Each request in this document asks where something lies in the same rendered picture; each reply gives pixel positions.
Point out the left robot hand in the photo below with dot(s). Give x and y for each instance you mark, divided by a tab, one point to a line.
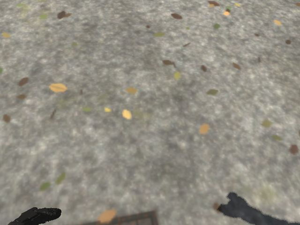
35	216

